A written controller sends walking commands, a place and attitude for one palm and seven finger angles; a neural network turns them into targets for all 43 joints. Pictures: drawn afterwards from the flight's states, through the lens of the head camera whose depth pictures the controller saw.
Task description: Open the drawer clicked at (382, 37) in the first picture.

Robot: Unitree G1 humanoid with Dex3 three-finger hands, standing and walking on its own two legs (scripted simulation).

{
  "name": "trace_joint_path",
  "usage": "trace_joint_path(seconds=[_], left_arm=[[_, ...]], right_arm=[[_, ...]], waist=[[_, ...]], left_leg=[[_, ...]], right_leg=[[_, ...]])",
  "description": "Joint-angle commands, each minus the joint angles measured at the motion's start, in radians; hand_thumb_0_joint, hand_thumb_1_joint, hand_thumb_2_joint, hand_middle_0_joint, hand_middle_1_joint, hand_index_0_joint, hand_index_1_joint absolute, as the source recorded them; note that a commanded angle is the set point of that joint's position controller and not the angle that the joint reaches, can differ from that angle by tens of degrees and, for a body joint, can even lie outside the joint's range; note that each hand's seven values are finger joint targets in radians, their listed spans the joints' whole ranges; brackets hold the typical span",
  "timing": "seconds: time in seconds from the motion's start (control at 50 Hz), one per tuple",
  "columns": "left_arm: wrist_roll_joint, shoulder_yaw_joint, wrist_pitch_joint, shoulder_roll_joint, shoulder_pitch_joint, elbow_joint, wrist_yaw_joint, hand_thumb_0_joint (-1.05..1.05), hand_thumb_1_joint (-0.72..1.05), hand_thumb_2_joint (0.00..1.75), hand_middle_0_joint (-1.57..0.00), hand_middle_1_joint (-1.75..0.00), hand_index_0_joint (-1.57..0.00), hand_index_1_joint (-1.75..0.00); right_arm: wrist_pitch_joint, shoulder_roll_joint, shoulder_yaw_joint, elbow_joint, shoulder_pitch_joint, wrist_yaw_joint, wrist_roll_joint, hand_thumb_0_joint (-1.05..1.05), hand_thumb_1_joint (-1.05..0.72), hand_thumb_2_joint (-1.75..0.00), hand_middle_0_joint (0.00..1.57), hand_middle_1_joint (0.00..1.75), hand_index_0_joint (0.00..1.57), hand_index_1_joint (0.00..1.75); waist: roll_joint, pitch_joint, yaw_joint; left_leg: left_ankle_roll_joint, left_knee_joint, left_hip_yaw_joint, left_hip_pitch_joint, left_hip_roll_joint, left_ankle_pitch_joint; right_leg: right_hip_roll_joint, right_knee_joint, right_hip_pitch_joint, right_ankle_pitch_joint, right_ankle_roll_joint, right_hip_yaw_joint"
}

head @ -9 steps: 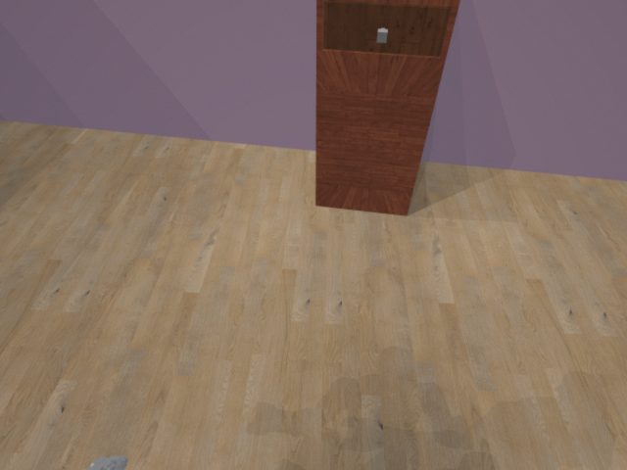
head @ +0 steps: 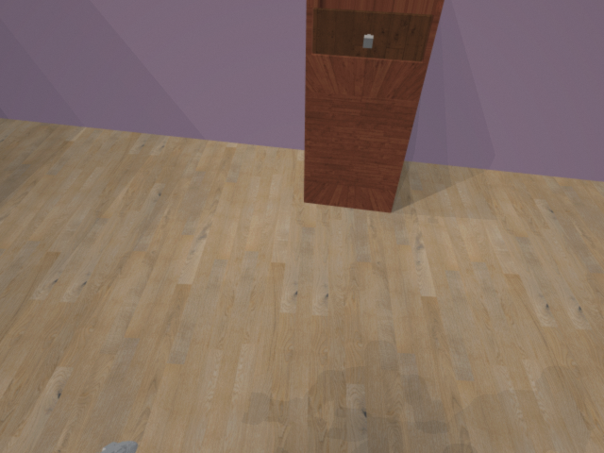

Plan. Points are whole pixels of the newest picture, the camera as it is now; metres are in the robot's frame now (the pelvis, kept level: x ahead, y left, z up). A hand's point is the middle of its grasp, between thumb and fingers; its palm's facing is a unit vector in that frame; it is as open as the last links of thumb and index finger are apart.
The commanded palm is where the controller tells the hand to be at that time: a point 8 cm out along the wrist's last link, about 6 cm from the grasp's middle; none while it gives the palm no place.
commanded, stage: stand and wait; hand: left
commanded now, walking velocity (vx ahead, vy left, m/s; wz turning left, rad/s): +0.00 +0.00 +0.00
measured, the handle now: (368, 39) +1.35 -0.15 +0.04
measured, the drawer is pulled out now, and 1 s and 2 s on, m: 0.00 0.00 0.00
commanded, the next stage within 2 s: look at it before walking up in 0.64 s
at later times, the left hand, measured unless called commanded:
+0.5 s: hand out of the picture +0.05 +0.25 -0.15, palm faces -0.01 -0.94 -0.34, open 7.4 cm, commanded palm none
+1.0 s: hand out of the picture +0.06 +0.25 -0.15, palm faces -0.02 -0.94 -0.33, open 7.4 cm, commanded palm none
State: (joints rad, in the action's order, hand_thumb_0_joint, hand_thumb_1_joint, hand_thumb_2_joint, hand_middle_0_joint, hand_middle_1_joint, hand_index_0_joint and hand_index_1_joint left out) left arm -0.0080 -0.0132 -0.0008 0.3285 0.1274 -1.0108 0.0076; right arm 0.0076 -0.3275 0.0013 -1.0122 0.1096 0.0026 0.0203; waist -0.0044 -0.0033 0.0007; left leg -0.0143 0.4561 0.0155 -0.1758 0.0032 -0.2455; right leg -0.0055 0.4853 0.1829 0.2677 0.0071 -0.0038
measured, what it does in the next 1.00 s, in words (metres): stands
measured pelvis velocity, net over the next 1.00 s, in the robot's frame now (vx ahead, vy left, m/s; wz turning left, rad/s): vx -0.01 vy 0.00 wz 0.00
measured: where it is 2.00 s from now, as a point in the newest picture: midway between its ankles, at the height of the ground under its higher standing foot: outside the picture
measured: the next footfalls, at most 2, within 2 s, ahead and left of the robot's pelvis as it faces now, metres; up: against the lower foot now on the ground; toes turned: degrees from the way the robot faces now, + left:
none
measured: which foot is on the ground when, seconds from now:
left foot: down 0.00-1.00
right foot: down 0.00-1.00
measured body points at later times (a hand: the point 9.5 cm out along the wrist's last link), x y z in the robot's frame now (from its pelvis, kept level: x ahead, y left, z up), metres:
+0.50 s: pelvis -0.01 +0.00 +0.00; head -0.02 -0.01 +0.45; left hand +0.05 +0.30 -0.13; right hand +0.06 -0.30 -0.13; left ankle +0.00 +0.13 -0.74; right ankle +0.00 -0.11 -0.74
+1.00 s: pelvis -0.01 +0.00 +0.01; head -0.01 +0.00 +0.46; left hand +0.06 +0.30 -0.13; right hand +0.06 -0.30 -0.13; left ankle +0.00 +0.13 -0.74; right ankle +0.00 -0.11 -0.74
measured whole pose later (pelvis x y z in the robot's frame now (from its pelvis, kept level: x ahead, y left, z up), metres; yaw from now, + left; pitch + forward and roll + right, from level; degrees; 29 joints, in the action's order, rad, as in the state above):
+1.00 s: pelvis -0.01 +0.00 +0.01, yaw +0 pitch -2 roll +0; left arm -0.01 0.00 0.00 0.34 0.14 -1.09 0.01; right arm 0.01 -0.34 0.00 -1.11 0.13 0.00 0.01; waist 0.00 -0.03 0.00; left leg -0.02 0.38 0.02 -0.16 0.01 -0.18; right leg 0.00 0.39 0.16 0.20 0.01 -0.01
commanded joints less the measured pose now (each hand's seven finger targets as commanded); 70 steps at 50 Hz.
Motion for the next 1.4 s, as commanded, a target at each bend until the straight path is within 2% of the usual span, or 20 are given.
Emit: trace_joint_path(seconds=[0.0,0.34,0.4,0.46,0.5,0.56,0.76,0.84,1.0,1.34,1.38], left_arm=[[-0.004,0.052,-0.022,0.218,-0.048,0.06,-0.02,0.0,0.9,0.9,-0.2,-0.3,-0.2,-0.3],[-0.001,0.051,-0.025,0.22,-0.03,0.001,-0.018,0.0,0.9,0.9,-0.2,-0.3,-0.2,-0.3],[-0.002,0.05,-0.023,0.22,-0.026,-0.007,-0.018,0.0,0.9,0.9,-0.2,-0.3,-0.2,-0.3],[-0.002,0.05,-0.022,0.223,-0.027,-0.012,-0.017,0.0,0.9,0.9,-0.2,-0.3,-0.2,-0.3],[-0.003,0.05,-0.022,0.222,-0.025,-0.013,-0.017,0.0,0.9,0.9,-0.2,-0.3,-0.2,-0.3],[-0.003,0.049,-0.023,0.223,-0.023,-0.013,-0.016,0.0,0.9,0.9,-0.2,-0.3,-0.2,-0.3],[-0.003,0.048,-0.025,0.219,-0.025,-0.013,-0.017,0.0,0.9,0.9,-0.2,-0.3,-0.2,-0.3],[-0.004,0.048,-0.024,0.22,-0.027,-0.012,-0.017,0.0,0.9,0.9,-0.2,-0.3,-0.2,-0.3],[-0.005,0.049,-0.025,0.217,-0.023,-0.013,-0.018,0.0,0.9,0.9,-0.2,-0.3,-0.2,-0.3],[-0.005,0.046,-0.024,0.221,-0.024,-0.019,-0.017,0.0,0.9,0.9,-0.2,-0.3,-0.2,-0.3],[-0.003,0.026,-0.006,0.117,0.037,-0.042,-0.018,0.0,0.9,0.9,-0.2,-0.3,-0.2,-0.3]], right_arm=[[0.027,-0.205,-0.047,0.056,-0.045,0.013,-0.004,0.0,-0.9,-0.9,0.2,0.3,0.2,0.3],[0.028,-0.211,-0.041,-0.011,-0.022,0.012,-0.008,0.0,-0.9,-0.9,0.2,0.3,0.2,0.3],[0.026,-0.214,-0.039,-0.018,-0.025,0.011,-0.009,0.0,-0.9,-0.9,0.2,0.3,0.2,0.3],[0.026,-0.214,-0.038,-0.025,-0.02,0.01,-0.009,0.0,-0.9,-0.9,0.2,0.3,0.2,0.3],[0.024,-0.214,-0.039,-0.025,-0.015,0.009,-0.009,0.0,-0.9,-0.9,0.2,0.3,0.2,0.3],[0.025,-0.214,-0.039,-0.028,-0.014,0.009,-0.009,0.0,-0.9,-0.9,0.2,0.3,0.2,0.3],[0.028,-0.213,-0.039,-0.033,-0.019,0.009,-0.01,0.0,-0.9,-0.9,0.2,0.3,0.2,0.3],[0.026,-0.213,-0.038,-0.032,-0.021,0.008,-0.011,0.0,-0.9,-0.9,0.2,0.3,0.2,0.3],[0.028,-0.214,-0.039,-0.031,-0.024,0.009,-0.012,0.0,-0.9,-0.9,0.2,0.3,0.2,0.3],[0.026,-0.218,-0.037,-0.036,-0.028,0.008,-0.012,0.0,-0.9,-0.9,0.2,0.3,0.2,0.3],[0.013,-0.111,-0.013,-0.058,0.026,0.007,-0.005,0.0,-0.9,-0.9,0.2,0.3,0.2,0.3]], waist=[[0.009,0.029,-0.001],[0.015,0.037,-0.001],[-0.001,0.013,0.002],[0.008,-0.002,0.002],[0.025,0.002,0.001],[0.017,0.007,0.002],[0.006,0.016,0.001],[0.01,0.006,0.002],[0.0,0.028,0.003],[0.009,0.023,0.001],[0.013,0.043,0.002]], left_leg=[[0.046,-0.078,0.075,-0.002,0.095,0.148],[0.039,-0.108,0.081,0.018,0.106,0.139],[0.04,-0.121,0.087,0.006,0.106,0.107],[0.039,-0.129,0.088,-0.005,0.104,0.086],[0.04,-0.129,0.089,-0.001,0.103,0.079],[0.039,-0.127,0.088,0.004,0.102,0.08],[0.038,-0.13,0.091,0.017,0.109,0.127],[0.037,-0.137,0.09,0.011,0.109,0.111],[0.039,-0.136,0.092,0.03,0.113,0.148],[0.038,-0.15,0.091,0.038,0.113,0.142],[0.019,-0.116,0.053,0.06,0.111,0.072]], right_leg=[[-0.108,-0.107,0.012,-0.128,0.033,0.106],[-0.114,-0.15,-0.013,-0.112,0.032,0.112],[-0.11,-0.161,0.0,-0.071,0.03,0.114],[-0.113,-0.172,0.006,-0.041,0.029,0.117],[-0.112,-0.179,0.011,-0.02,0.03,0.121],[-0.115,-0.184,0.013,-0.015,0.029,0.126],[-0.113,-0.173,0.0,-0.089,0.028,0.116],[-0.113,-0.177,0.001,-0.073,0.025,0.113],[-0.113,-0.173,-0.02,-0.121,0.024,0.107],[-0.115,-0.185,-0.023,-0.117,0.022,0.109],[-0.105,-0.171,-0.008,-0.039,0.012,0.115]])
